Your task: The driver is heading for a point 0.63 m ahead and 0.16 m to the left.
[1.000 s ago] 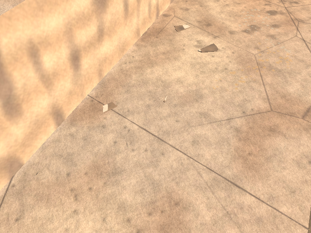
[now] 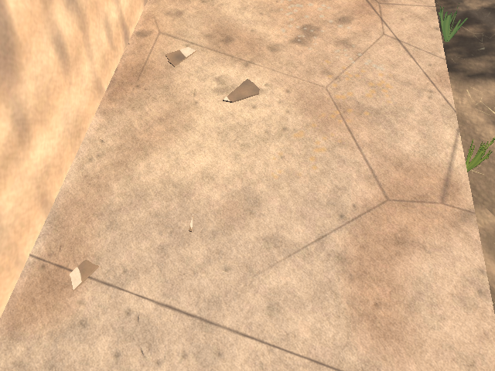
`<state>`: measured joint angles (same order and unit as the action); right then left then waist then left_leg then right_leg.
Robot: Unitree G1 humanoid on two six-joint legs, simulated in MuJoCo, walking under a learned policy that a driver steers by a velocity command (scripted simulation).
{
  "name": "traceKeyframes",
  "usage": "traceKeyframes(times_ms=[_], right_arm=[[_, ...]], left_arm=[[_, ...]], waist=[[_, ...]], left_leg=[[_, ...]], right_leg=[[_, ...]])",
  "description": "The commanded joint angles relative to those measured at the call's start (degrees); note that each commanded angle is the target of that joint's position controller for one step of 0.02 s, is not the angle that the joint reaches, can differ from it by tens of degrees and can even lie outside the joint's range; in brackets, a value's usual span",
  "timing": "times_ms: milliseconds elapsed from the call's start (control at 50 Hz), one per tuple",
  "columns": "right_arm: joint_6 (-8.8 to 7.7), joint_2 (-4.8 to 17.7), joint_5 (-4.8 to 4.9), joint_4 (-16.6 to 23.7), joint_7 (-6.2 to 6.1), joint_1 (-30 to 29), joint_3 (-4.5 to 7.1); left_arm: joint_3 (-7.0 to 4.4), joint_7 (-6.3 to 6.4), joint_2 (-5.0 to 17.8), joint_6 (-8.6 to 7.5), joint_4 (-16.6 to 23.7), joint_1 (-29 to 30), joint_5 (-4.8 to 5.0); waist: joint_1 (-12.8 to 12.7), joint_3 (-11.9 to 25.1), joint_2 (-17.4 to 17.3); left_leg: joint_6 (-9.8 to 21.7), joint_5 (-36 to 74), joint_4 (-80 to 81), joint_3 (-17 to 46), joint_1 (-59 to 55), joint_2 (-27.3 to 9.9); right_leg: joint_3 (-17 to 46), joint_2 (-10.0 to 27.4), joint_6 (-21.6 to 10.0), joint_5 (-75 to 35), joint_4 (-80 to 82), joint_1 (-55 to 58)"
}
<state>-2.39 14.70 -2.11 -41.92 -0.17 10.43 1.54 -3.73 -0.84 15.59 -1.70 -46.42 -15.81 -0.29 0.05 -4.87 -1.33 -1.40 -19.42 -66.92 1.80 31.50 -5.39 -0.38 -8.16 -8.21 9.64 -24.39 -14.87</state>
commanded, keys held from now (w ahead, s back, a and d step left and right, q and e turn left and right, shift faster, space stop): q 0.82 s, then no key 0.18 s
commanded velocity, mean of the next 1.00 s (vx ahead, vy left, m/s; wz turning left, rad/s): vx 0.07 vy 0.00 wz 0.33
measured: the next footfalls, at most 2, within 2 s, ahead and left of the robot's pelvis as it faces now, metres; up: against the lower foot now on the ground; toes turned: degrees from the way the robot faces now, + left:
left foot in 0.32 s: +0.24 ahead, +0.12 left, +0.00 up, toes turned +5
right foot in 0.82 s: +0.24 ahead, -0.07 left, +0.00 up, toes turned +27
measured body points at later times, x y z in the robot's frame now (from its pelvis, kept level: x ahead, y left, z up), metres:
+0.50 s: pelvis +0.14 +0.05 +0.00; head +0.18 +0.07 +0.45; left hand +0.23 +0.32 -0.13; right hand +0.25 -0.22 -0.12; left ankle +0.20 +0.12 -0.74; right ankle +0.12 -0.08 -0.66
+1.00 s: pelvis +0.16 +0.00 +0.01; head +0.20 -0.01 +0.46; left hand +0.14 +0.30 -0.09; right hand +0.38 -0.21 -0.13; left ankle +0.10 +0.11 -0.67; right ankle +0.20 -0.08 -0.74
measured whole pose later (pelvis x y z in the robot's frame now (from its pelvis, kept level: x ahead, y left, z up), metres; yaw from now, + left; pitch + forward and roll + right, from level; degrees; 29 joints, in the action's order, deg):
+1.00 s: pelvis +0.16 +0.00 +0.01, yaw +25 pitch +1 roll +1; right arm 3.3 18.7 -1.5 -45.6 0.4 11.7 5.6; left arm -1.3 2.3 15.2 0.0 -42.9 -13.6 -1.4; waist -0.1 -1.8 -3.0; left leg -1.8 -23.6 -57.9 8.1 26.6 8.1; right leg 1.2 -1.4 -2.6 12.6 -23.6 -11.9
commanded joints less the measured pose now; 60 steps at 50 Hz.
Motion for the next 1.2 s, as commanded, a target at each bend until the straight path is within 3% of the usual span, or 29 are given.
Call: traceKeyframes(times_ms=[20,100,160,200,260,300,320,340,360,380,400,420,480,600,660,740,800,820,840,860,880,900,920,960,1000,1120,1160,1180,1200], right_arm=[[1.50,3.7,0.19,-0.6,0.15,10.0,1.05],[1.62,3.0,0.78,-0.4,0.36,4.2,0.62],[1.50,2.9,1.37,-0.5,0.28,1.3,0.37],[1.32,3.5,1.19,-0.6,0.19,0.8,0.52],[1.02,5.1,0.48,-0.8,0.26,3.0,1.26],[0.28,5.4,0.28,-2.5,0.15,9.6,1.80],[-0.29,8.7,0.22,-3.1,-0.10,14.1,2.73],[-0.15,14.9,0.66,-2.3,-0.32,14.8,4.42],[0.40,12.7,3.00,-3.2,0.08,15.8,4.08],[0.92,10.8,3.10,-2.4,0.23,13.2,3.99],[1.63,8.5,2.42,-1.6,0.01,9.4,3.49],[2.35,6.9,2.04,-0.9,-0.28,6.7,3.03],[3.00,7.7,1.65,-0.6,-0.32,6.1,3.49],[4.18,10.1,1.17,-0.2,-0.25,6.8,4.83],[4.77,10.7,0.91,-0.2,-0.43,6.7,5.34],[5.18,10.8,0.63,0.2,0.08,4.7,5.75],[5.59,10.6,1.04,0.7,0.61,1.2,5.82],[5.43,9.6,1.62,1.0,0.51,0.8,5.52],[5.20,6.2,2.12,1.1,0.32,3.8,4.70],[4.75,7.0,1.88,1.4,-0.16,2.8,5.13],[4.48,10.6,0.00,0.6,-0.27,2.6,5.88],[4.43,9.9,0.22,-0.4,0.05,4.1,5.89],[4.74,9.1,0.32,-1.5,0.23,5.8,5.66],[5.40,8.1,0.42,-2.5,0.60,6.8,5.20],[5.82,7.3,0.94,-1.9,0.71,3.6,4.55],[6.36,5.1,2.30,-2.4,0.03,-0.3,2.32],[6.03,4.8,2.65,-3.5,-0.61,1.3,1.93],[5.51,4.6,2.41,-4.4,-0.95,2.9,1.63],[4.81,6.2,1.75,-4.9,-1.45,3.0,1.78]], left_arm=[[-1.31,0.12,6.8,-1.75,2.9,-0.6,-0.11],[0.07,0.56,4.6,-1.51,0.8,-2.7,-0.29],[0.50,1.15,4.5,-1.41,-0.4,-3.5,-0.95],[0.58,1.70,4.7,-1.16,-1.0,-3.3,-1.33],[0.03,2.85,6.3,-0.27,-1.4,-2.0,-0.88],[-0.43,3.46,7.4,0.31,-1.2,-0.7,-0.27],[-0.63,3.67,8.0,0.06,0.2,-0.3,-0.31],[0.04,3.28,4.3,0.02,2.6,-2.7,0.15],[0.66,2.86,2.5,0.98,1.9,-4.2,-1.15],[0.57,2.67,3.6,1.67,1.4,-2.5,-1.56],[0.39,2.58,4.2,1.98,1.8,0.9,-1.48],[0.17,2.49,4.7,2.29,2.5,3.1,-1.41],[0.56,2.09,3.5,3.71,2.7,1.9,-1.44],[0.74,2.87,3.9,4.58,4.6,6.4,-0.85],[0.89,3.11,4.2,4.07,5.7,7.8,-0.71],[1.15,3.37,4.4,2.80,6.3,6.3,-0.02],[1.05,3.88,4.7,1.65,5.2,0.3,0.18],[0.64,4.42,6.1,1.22,4.7,-1.7,-0.12],[-0.29,4.95,10.8,1.14,5.7,-0.8,-0.87],[-0.88,4.61,14.4,1.40,8.2,5.0,-1.50],[-0.45,4.15,11.7,1.47,7.9,5.1,-2.02],[0.47,3.74,8.3,1.25,8.0,6.6,-1.45],[0.85,3.35,6.8,1.00,8.1,7.7,-1.16],[0.99,3.24,6.4,0.68,8.2,6.8,-1.15],[0.89,3.00,6.4,0.63,6.9,3.2,-1.15],[0.35,2.35,8.1,1.06,3.9,-0.1,-1.36],[0.12,2.12,8.5,1.51,2.7,-0.3,-1.14],[0.10,2.10,8.4,1.60,2.2,-0.1,-0.84],[0.38,2.10,7.4,1.21,2.0,-0.9,-0.74]], waist=[[3.1,7.8,1.8],[0.3,6.5,5.0],[-1.5,6.0,5.3],[-1.9,5.0,5.4],[-1.0,4.1,5.6],[2.5,6.2,3.4],[4.3,10.1,-1.0],[1.8,12.5,-11.6],[1.4,18.2,-11.5],[1.2,13.4,-5.2],[0.8,8.4,-1.1],[-0.1,5.9,0.1],[-0.8,8.4,-2.3],[1.8,8.2,-5.3],[2.4,7.2,-5.7],[2.1,7.5,-6.4],[-1.2,7.2,-6.4],[-2.2,7.1,-4.7],[-0.1,7.9,5.3],[0.0,4.2,13.9],[0.8,3.5,7.5],[2.6,4.0,6.0],[3.5,4.2,5.9],[2.8,5.7,9.3],[0.7,6.0,9.2],[-2.0,7.0,12.1],[-0.7,6.7,12.0],[0.6,6.6,10.4],[0.3,8.0,8.2]], left_leg=[[-0.8,4.8,4.5,-2.5,-2.3,0.7],[0.5,13.6,16.5,-3.6,-2.1,0.7],[1.9,16.9,23.3,-3.6,-3.3,1.8],[2.9,14.5,26.3,-3.3,-4.2,3.1],[5.0,6.3,30.5,-4.3,-5.9,5.6],[7.2,11.2,40.1,-4.1,-13.2,7.0],[10.0,34.7,41.5,4.6,-22.4,1.1],[20.5,67.4,40.5,24.2,-32.3,-13.8],[25.6,69.4,43.7,30.5,-33.5,-17.3],[24.8,57.9,44.3,25.9,-29.6,-14.9],[22.3,46.5,46.3,21.8,-24.3,-11.1],[19.4,38.1,48.2,19.2,-21.1,-7.8],[16.0,32.1,49.1,15.7,-19.5,-2.8],[14.1,8.1,51.9,21.5,-19.6,-1.5],[13.9,1.8,52.5,25.3,-19.2,-1.4],[12.9,5.7,51.2,28.4,-18.2,-0.8],[9.3,6.2,49.7,29.2,-13.3,1.4],[6.2,0.0,48.0,27.4,-9.3,4.2],[2.9,-9.3,37.5,20.0,-5.0,9.5],[1.3,-11.3,24.3,6.8,2.6,18.1],[0.7,-10.2,14.4,7.8,-0.9,13.5],[0.8,-8.0,10.3,7.8,-3.3,13.3],[0.4,-5.6,6.6,7.3,-4.1,13.2],[-0.6,-4.8,3.4,5.7,-3.1,13.2],[-1.6,-5.0,6.7,5.3,-2.2,12.8],[-1.1,-8.4,29.9,-0.1,-13.6,10.3],[0.2,-1.6,41.0,-1.4,-18.5,9.9],[0.9,8.2,50.3,-0.9,-23.6,8.8],[1.8,14.1,53.3,3.4,-30.1,5.6]], right_leg=[[8.8,15.2,-6.4,-47.8,7.3,4.0],[4.0,13.8,-1.6,-45.6,8.7,7.2],[2.2,15.5,-0.9,-43.9,8.6,11.0],[1.7,17.1,-1.2,-43.9,7.0,13.1],[2.2,19.2,-1.6,-47.7,0.0,16.2],[0.9,17.3,0.4,-46.1,-11.6,16.0],[-1.5,13.3,2.9,-32.3,-23.4,9.7],[-5.4,1.5,6.2,8.7,-42.1,-6.9],[2.1,1.3,6.8,26.9,-48.1,-10.6],[4.1,4.0,7.4,24.8,-51.2,-12.8],[4.2,5.7,7.9,21.3,-49.4,-14.6],[4.0,7.0,8.3,18.5,-45.7,-15.2],[2.5,6.5,10.0,14.2,-39.7,-12.1],[3.4,6.9,11.1,13.0,-28.1,-13.4],[4.2,6.4,11.0,13.3,-24.0,-12.8],[4.4,4.6,9.2,14.4,-16.7,-7.4],[3.7,3.2,6.9,10.3,-2.0,3.4],[5.3,5.7,6.1,7.9,5.7,9.1],[17.4,17.8,3.3,15.3,12.7,12.1],[31.9,28.8,-2.1,15.1,16.4,6.4],[28.2,28.8,-4.7,4.0,13.2,1.6],[23.1,25.6,-4.4,-4.4,10.9,0.4],[17.6,22.1,-3.2,-10.4,9.3,1.1],[12.4,19.1,-2.6,-19.6,7.0,5.1],[11.2,19.0,-3.0,-25.1,5.4,9.3],[10.9,18.9,-3.0,-26.2,2.8,11.4],[11.2,18.5,-2.1,-29.1,0.7,10.6],[10.7,18.0,-0.2,-28.3,-0.5,8.5],[10.8,17.6,2.4,-23.6,-0.8,4.7]])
